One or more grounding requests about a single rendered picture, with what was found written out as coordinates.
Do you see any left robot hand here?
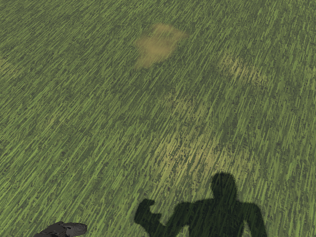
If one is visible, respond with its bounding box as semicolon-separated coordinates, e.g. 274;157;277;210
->
34;221;88;237

